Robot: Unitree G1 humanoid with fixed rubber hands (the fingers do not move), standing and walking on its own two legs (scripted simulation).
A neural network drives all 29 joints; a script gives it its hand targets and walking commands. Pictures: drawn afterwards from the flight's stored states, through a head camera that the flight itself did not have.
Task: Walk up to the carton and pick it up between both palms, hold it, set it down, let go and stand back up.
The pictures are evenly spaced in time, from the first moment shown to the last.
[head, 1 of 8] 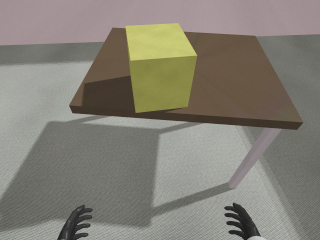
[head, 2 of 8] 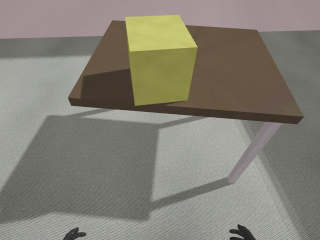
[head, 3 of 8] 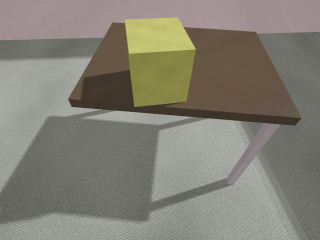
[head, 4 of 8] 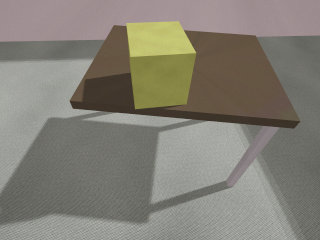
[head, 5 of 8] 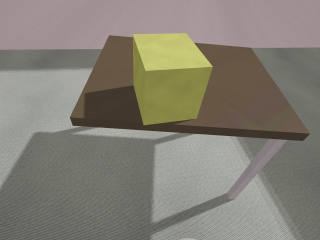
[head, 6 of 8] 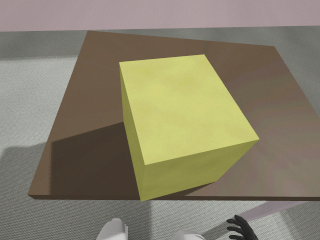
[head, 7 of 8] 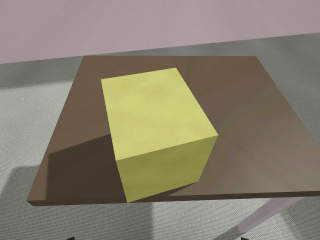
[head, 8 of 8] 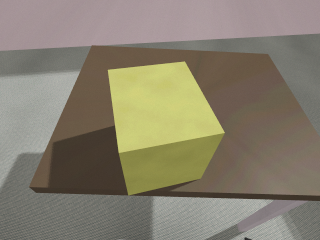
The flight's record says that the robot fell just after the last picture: no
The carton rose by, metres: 0.00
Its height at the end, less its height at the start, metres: +0.00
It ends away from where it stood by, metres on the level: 0.00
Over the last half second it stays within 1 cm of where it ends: yes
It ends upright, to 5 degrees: yes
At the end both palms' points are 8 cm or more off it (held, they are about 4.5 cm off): yes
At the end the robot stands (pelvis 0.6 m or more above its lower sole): yes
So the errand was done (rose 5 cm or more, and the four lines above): no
